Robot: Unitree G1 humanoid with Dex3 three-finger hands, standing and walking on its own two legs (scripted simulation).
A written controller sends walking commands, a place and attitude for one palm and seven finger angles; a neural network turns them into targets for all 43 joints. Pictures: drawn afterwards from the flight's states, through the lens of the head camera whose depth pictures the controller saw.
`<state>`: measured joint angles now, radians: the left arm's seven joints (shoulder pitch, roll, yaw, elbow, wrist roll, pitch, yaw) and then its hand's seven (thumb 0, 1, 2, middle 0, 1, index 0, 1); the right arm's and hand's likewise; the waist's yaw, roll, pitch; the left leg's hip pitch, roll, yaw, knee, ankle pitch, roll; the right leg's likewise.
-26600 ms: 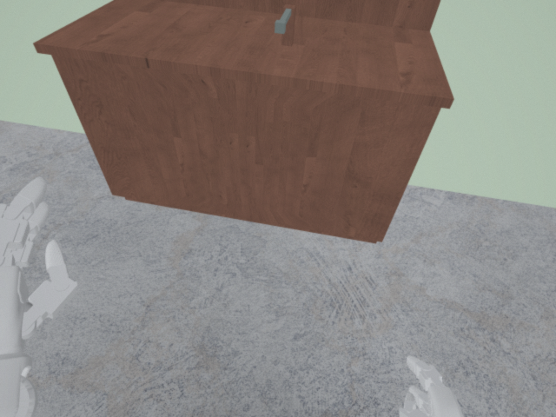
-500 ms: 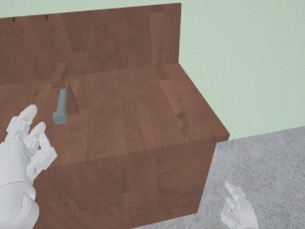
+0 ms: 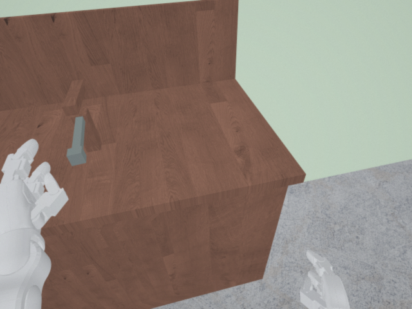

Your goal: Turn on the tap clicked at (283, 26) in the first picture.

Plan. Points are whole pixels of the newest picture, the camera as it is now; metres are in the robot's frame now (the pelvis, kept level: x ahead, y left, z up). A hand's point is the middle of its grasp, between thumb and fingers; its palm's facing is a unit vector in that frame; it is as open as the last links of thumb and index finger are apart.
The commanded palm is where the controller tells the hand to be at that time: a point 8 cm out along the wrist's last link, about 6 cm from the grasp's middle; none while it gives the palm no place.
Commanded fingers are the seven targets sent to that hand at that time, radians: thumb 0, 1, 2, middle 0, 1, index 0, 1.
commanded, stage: reach beside the lever's end, fingers flat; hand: left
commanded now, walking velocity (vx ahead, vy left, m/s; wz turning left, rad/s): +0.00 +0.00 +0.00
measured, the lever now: (76, 155) +0.35 +0.32 +0.14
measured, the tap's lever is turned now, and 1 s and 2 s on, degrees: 5 5 7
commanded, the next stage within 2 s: push the lever round in 1.60 s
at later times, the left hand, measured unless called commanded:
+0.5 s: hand (65, 176) +0.27 +0.30 +0.16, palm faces +0.56 -0.82 -0.09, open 7.6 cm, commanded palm +0.23 +0.34 +0.16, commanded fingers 0.00 0.90 0.90 -0.17 -0.21 -0.17 -0.21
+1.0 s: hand (57, 174) +0.28 +0.32 +0.15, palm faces +0.59 -0.80 -0.08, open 7.8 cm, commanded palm +0.24 +0.36 +0.14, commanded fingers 0.00 0.90 0.90 -0.15 -0.15 -0.15 -0.15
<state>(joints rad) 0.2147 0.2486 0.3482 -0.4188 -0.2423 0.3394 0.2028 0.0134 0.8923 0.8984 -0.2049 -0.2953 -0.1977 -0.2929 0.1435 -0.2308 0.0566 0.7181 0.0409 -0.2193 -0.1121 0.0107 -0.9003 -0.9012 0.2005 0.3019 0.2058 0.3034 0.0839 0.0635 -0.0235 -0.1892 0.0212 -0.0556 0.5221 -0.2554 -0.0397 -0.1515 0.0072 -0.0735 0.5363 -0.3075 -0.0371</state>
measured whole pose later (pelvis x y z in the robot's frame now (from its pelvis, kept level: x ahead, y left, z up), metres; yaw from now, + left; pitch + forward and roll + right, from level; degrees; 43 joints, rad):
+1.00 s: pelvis +0.01 +0.01 +0.00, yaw +0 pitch -1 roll +0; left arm -0.01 0.32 0.46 -0.01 -0.22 0.15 0.12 0.01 0.89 0.90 -0.16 -0.17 -0.16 -0.17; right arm 0.17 -0.24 0.03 0.72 0.04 -0.21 -0.12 0.01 -0.90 -0.90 0.20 0.30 0.21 0.30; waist 0.07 0.05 -0.02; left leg -0.26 0.01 -0.05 0.54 -0.27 -0.03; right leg -0.22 0.00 -0.07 0.56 -0.32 -0.03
